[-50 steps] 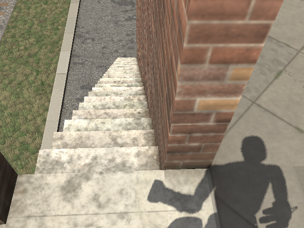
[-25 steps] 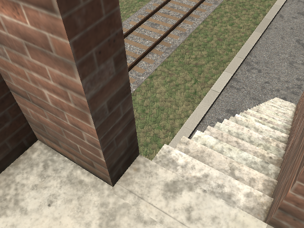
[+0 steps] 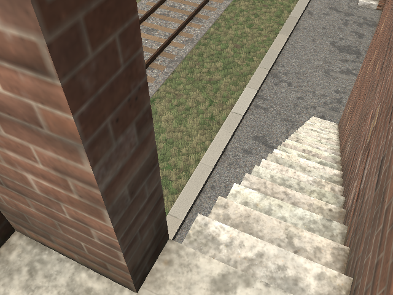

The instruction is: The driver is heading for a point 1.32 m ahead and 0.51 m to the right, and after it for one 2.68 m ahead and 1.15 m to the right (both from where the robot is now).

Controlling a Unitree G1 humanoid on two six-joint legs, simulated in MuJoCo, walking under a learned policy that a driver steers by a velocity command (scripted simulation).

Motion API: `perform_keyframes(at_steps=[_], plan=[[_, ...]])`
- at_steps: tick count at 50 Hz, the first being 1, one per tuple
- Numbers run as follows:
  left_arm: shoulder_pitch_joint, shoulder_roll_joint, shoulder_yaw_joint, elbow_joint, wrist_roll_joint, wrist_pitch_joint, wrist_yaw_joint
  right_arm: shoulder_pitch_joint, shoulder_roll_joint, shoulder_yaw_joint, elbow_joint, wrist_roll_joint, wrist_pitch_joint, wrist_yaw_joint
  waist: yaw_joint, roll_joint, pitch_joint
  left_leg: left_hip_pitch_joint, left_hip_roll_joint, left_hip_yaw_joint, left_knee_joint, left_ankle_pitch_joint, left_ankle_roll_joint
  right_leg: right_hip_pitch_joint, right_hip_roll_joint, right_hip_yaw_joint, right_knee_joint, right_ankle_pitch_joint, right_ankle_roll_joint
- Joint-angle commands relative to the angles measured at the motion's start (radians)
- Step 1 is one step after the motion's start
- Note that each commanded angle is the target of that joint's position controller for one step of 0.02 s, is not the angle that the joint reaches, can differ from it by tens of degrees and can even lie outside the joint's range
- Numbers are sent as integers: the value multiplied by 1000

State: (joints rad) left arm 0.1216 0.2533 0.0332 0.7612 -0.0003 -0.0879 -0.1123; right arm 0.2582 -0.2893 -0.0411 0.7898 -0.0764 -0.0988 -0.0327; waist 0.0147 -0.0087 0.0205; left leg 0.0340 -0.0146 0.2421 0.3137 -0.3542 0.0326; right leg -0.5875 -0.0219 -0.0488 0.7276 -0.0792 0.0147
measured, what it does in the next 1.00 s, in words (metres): walks ahead, turning right: right foot, then left foot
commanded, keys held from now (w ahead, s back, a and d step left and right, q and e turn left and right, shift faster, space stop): e+shift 0.64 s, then w+e+shift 0.08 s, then w+shift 0.16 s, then w+q+shift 0.12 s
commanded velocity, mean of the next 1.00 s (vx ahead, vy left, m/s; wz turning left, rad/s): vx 0.14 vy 0.08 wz -0.78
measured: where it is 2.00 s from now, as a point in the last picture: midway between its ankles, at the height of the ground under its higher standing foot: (238, 255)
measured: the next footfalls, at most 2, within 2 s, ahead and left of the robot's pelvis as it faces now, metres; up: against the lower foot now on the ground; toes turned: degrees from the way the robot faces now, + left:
right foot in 0.06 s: +0.18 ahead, -0.09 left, +0.00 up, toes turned -3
left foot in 0.42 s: +0.17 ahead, +0.12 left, +0.00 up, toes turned -30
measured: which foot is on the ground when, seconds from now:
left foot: down 0.00-0.08, up 0.10-0.40, down 0.42-0.88, up 0.90-1.00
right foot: up 0.00-0.04, down 0.06-0.44, up 0.46-0.88, down 0.90-1.00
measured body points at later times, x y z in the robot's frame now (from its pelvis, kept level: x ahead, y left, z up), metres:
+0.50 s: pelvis +0.09 +0.04 +0.01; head +0.12 +0.03 +0.46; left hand +0.36 +0.20 -0.08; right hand +0.01 -0.25 -0.10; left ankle +0.13 +0.14 -0.74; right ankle +0.11 -0.09 -0.70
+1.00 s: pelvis +0.15 -0.02 -0.01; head +0.15 -0.05 +0.44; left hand +0.44 +0.04 -0.10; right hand -0.07 -0.18 -0.16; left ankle +0.21 +0.11 -0.66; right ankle +0.07 -0.08 -0.74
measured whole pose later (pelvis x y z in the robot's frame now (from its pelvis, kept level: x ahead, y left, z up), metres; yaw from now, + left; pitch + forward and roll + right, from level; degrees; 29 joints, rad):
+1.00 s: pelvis +0.15 -0.02 -0.01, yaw -49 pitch +1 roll +2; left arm 0.24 0.23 0.04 0.68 0.00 0.02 0.04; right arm 0.43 -0.29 -0.06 0.85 -0.05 0.06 0.07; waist -0.06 0.03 0.02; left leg -0.43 0.06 0.09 1.14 -0.41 0.00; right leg -0.30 -0.04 -0.04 0.66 -0.37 -0.02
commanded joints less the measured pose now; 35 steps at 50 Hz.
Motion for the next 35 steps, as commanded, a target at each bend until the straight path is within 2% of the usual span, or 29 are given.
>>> perform_keyframes(at_steps=[1, 3, 4, 5, 6, 7, 8, 9, 10, 11, 12, 13, 14, 15, 16, 17, 18, 20, 21, 22, 23, 24, 25, 26, 27, 28, 30, 32, 35], plan=[[160, 99, 24, 32, 0, -11, 38, -21, -212, -68, -84, 1, -3, -6, 58, 78, 6, -9, 293, -27, 114, 1095, 29, 111, 54, -17, -101, 14, 3], [329, 160, 50, 110, 3, -49, 90, -102, -160, -48, -148, 15, 18, 15, 132, -2, -68, -170, 229, -19, 365, 1030, -61, 403, 92, 18, -224, 272, -103], [426, 255, 82, 108, 32, -57, 132, -49, -110, -32, -179, -2, 27, 36, 120, -186, -262, -346, 56, -13, 750, 448, -193, 702, -41, 244, -231, 732, -335], [495, 303, 88, 120, 52, -46, 136, -1, -44, -10, -237, -7, 24, 47, 96, -253, -483, -612, -106, -240, 1067, -480, -294, 982, -287, 701, -307, 713, -598], [439, 289, 105, 122, 78, -56, 126, -130, -35, 3, -247, 36, 37, 49, 136, -64, -283, -732, -20, -469, 1122, -390, -244, 799, -291, 707, -346, 355, -448], [272, 245, 110, 61, 54, -53, 116, -162, -117, -18, -243, 43, 43, 25, 97, -3, -93, -753, 8, -459, 1096, -323, -203, 555, -215, 622, -414, 93, -370], [75, 205, 69, 0, -55, 63, 72, -131, -108, -27, -215, 155, 85, -8, -43, -16, -48, -759, -65, -329, 957, -150, -87, 484, -91, 566, -410, 250, -331], [30, 153, 58, -42, -57, 127, 51, -76, -137, -30, -174, 143, 100, -13, -38, 14, -35, -682, -50, -359, 890, -89, -66, 357, -88, 490, -428, 279, -310], [26, 144, 56, -73, -32, 166, 50, -25, -140, -34, -131, 131, 121, -12, -50, -5, -71, -554, -48, -373, 810, -63, -63, 261, -52, 470, -457, 171, -278], [47, 136, 47, -93, 58, 58, 48, 137, -117, -26, -187, -59, 90, 11, -155, -51, -150, -346, 11, -355, 752, -123, -82, 72, -50, 513, -576, -95, -296], [6, 193, 71, -87, 71, 16, 56, 181, -108, -33, -133, -43, 88, 20, -163, -51, -89, -247, -13, -301, 707, -98, -95, -31, -21, 520, -604, -207, -272], [-10, 231, 86, -100, 71, -14, 67, 185, -106, -31, -121, -8, 97, 31, -146, -46, -84, -211, -23, -278, 673, -61, -109, -76, -10, 493, -607, -242, -245], [71, 235, 114, -70, 44, 66, 87, -126, -49, -17, -200, 74, 125, -3, -23, -13, -17, -456, -41, -291, 536, -58, -105, 151, -27, 521, -459, -86, -228], [141, 173, 79, -92, 60, 10, 92, 57, -63, -7, -148, 41, 116, 18, -39, -18, -186, -322, -1, -357, 526, -29, -135, 152, -63, 558, -539, -321, -227], [111, 193, 90, -122, 40, -4, 88, 104, -65, -15, -126, 39, 114, 21, -53, -63, -109, -241, -1, -344, 456, -61, -129, 70, -74, 607, -557, -388, -215], [84, 191, 94, -144, 38, -8, 91, 88, -67, -10, -120, 50, 109, 22, -50, -127, -84, -224, -26, -318, 401, -21, -125, 49, -59, 590, -555, -394, -209], [97, 175, 91, -161, 38, 1, 88, 91, -87, -17, -104, 43, 103, 22, -32, -112, -93, -231, -39, -317, 319, 4, -110, 100, -61, 626, -544, -410, -210], [101, 147, 82, -177, 30, 24, 89, 76, -79, -15, -104, 65, 85, 19, -37, -84, -99, -175, -41, -312, 81, 91, -54, 147, -49, 662, -479, -403, -195], [137, 121, 71, -173, 30, 37, 90, 82, -88, -16, -99, 75, 71, 22, -35, -72, -115, -108, -5, -328, -27, 169, 7, 147, -5, 645, -423, -390, -160], [156, 72, 54, -202, 49, 44, 87, 126, -147, -39, -93, 73, 54, 11, -39, 15, -147, 11, 151, -516, -74, 124, 182, 18, 78, 543, -310, -402, -89], [112, 50, 37, -260, 77, 45, 88, 71, -227, -55, -96, 40, 22, 4, -27, 195, -70, 80, 446, -875, -129, 325, 454, -277, 225, 310, -7, -417, 58], [142, 123, 46, -216, 83, 44, 85, -11, -187, -41, -115, 7, 9, -1, -8, 27, -78, 25, 488, -794, -181, 340, 396, -274, 79, 314, 162, -344, 78], [197, 149, 57, -188, 68, 46, 101, -111, -123, -23, -160, 67, -9, -8, 37, 76, -94, -63, 400, -663, -158, 322, 308, -168, 73, 253, 325, -328, 89], [215, 174, 67, -168, 61, 40, 104, -231, -62, 3, -195, 89, -22, -11, 62, 95, -90, -117, 302, -516, -140, 301, 224, -141, 73, 212, 441, -268, 87], [180, 155, 59, -178, 78, 32, 106, -259, -40, 15, -214, 99, -32, -18, 54, 116, -80, -140, 240, -422, -133, 326, 191, -128, 74, 172, 498, -232, 86], [152, 128, 41, -193, 82, 29, 93, -242, -57, 12, -231, 98, -38, -29, 29, 104, -82, -174, 222, -364, -120, 431, 195, -91, 57, 109, 615, -229, 94], [115, 80, 13, -216, 41, 29, 64, -183, -122, -13, -230, 81, -40, -44, -22, 52, -48, -161, 205, -263, -105, 535, 213, -91, 9, 60, 651, -222, 118], [24, 53, -5, -255, 26, 27, 47, -85, -130, -18, -211, 84, -31, -47, -94, 46, -47, -43, 205, -191, -87, 582, 209, -119, -50, 32, 525, -228, 152], [-58, 77, 1, -250, 16, 9, 21, 134, -120, -22, -146, 48, -3, 7, -196, 81, 11, 119, 281, -225, -144, 128, 211, -244, -125, 54, 320, -192, 120]])
Velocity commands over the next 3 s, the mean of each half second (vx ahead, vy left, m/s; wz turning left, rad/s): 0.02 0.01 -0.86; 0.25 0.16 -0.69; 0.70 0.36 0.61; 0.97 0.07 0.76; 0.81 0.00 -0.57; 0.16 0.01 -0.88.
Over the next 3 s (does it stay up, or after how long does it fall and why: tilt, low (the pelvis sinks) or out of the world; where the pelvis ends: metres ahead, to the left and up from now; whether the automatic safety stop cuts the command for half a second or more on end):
stays up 1.40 -0.56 -0.90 its command is cut before an obstacle after 0.7 s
